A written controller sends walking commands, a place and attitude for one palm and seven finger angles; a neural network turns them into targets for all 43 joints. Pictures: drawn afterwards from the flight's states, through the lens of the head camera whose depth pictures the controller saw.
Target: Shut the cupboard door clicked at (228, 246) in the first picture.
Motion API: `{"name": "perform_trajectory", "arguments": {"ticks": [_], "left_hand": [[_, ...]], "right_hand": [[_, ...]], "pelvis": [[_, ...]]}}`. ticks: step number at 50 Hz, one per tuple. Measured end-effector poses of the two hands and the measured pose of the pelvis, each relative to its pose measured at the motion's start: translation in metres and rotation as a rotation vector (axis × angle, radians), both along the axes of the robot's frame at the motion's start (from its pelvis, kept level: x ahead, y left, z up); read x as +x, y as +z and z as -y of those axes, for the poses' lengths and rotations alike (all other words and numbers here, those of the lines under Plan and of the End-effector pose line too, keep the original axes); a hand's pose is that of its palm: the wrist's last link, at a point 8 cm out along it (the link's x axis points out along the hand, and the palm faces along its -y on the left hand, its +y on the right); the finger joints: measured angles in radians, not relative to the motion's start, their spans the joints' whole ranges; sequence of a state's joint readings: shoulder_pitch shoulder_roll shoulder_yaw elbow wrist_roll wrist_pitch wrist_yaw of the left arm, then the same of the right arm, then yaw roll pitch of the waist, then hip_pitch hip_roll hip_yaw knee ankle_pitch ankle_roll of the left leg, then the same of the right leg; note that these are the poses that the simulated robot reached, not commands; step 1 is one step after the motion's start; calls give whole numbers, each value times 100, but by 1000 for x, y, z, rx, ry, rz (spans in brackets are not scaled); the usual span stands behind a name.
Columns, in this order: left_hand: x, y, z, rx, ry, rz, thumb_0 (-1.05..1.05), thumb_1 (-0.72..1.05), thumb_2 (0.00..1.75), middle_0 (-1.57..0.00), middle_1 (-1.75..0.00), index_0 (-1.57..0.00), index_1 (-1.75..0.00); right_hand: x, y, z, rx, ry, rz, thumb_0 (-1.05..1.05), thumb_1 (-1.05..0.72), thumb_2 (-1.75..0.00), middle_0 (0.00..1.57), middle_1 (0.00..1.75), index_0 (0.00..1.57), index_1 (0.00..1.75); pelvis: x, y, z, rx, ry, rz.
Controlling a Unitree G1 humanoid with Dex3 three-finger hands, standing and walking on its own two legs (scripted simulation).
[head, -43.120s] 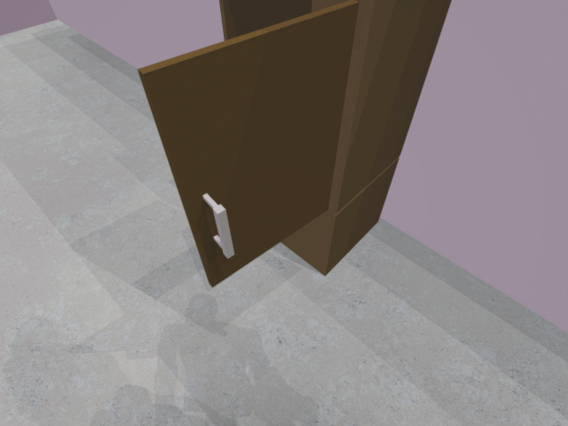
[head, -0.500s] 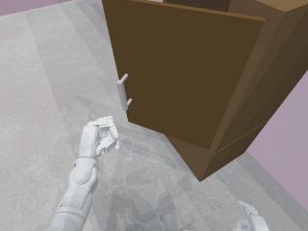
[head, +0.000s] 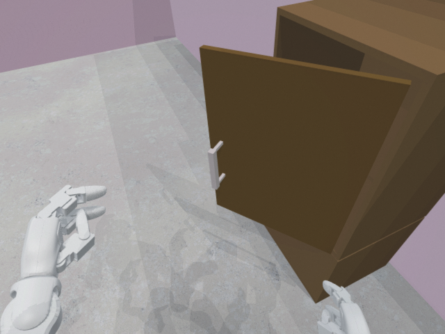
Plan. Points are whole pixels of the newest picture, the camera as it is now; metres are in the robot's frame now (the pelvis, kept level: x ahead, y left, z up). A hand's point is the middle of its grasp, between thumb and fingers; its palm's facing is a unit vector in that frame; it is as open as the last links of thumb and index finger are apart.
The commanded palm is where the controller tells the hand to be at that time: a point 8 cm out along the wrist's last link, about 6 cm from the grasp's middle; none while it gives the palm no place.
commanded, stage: draw the hand back to the body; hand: left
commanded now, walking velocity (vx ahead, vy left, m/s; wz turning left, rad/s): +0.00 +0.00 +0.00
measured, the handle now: (217, 165) +0.61 +0.10 -0.10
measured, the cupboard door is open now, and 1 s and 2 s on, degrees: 36 36 36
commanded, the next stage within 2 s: step back with the hand held close in 0.50 s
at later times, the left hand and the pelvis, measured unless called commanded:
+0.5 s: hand (50, 245) +0.18 +0.26 +0.16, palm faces +0.44 -0.80 -0.41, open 7.4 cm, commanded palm +0.13 +0.30 +0.17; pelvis -0.01 +0.00 +0.00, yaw -1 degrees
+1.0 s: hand (34, 252) +0.17 +0.27 +0.16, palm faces +0.39 -0.77 -0.50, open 7.4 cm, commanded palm +0.11 +0.31 +0.17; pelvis -0.04 +0.01 -0.01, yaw -2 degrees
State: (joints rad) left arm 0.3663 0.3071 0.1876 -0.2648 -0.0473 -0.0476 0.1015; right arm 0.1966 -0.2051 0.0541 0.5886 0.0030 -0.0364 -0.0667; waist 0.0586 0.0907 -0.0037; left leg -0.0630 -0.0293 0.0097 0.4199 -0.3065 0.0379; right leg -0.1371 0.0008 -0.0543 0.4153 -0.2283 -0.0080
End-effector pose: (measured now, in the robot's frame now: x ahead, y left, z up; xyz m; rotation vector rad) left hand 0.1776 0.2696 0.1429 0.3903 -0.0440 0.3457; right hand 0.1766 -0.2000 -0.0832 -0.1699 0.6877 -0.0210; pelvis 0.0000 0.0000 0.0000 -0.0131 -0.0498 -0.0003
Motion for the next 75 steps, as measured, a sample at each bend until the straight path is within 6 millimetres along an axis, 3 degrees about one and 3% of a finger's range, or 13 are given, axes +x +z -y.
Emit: {"name": "perform_trajectory", "arguments": {"ticks": [10, 19, 35, 45, 53, 65, 75], "left_hand": [[-41, 45, -40, 161, 128, 104, 2, 89, 90, -34, -45, -34, -45], [-40, 25, -30, 84, 111, 89, 2, 89, 90, -23, -33, -23, -33], [-37, 34, -28, 140, 87, 111, 2, 89, 90, -22, -30, -21, -30], [-36, 24, -33, 170, 22, 100, 2, 89, 90, -22, -30, -21, -30], [-55, 40, -44, 239, -11, 185, 2, 89, 90, -22, -30, -21, -30], [-94, 19, -52, 211, 23, 207, 2, 89, 90, -22, -30, -21, -30], [-112, 36, -48, 254, 34, 299, 2, 89, 90, -21, -30, -21, -30]], "right_hand": [[-15, -6, 14, -24, -33, -12, 1, -90, -89, 20, 30, 20, 30], [-23, -2, 23, -53, -51, 6, 1, -90, -89, 20, 30, 20, 30], [-25, 1, 26, -53, -60, 17, 1, -90, -89, 20, 30, 20, 30], [-54, 1, 46, -134, -183, -57, 1, -90, -89, 20, 30, 20, 30], [-80, 4, 37, -132, -182, -33, 1, -90, -89, 20, 30, 20, 30], [-121, -5, 27, -149, -143, -55, 1, -90, -89, 20, 30, 20, 30], [-128, -10, 24, -125, -102, -35, 1, -90, -89, 20, 30, 20, 30]], "pelvis": [[-3, 0, -4, -1, -3, 6], [-11, 0, -3, 3, -7, 12], [-14, -1, 2, -6, -13, -9], [-26, -9, -10, 1, -17, -64], [-48, -14, -15, 9, -36, -52], [-81, -22, -20, -10, -11, -53], [-97, -26, -15, -10, -3, -48]]}}
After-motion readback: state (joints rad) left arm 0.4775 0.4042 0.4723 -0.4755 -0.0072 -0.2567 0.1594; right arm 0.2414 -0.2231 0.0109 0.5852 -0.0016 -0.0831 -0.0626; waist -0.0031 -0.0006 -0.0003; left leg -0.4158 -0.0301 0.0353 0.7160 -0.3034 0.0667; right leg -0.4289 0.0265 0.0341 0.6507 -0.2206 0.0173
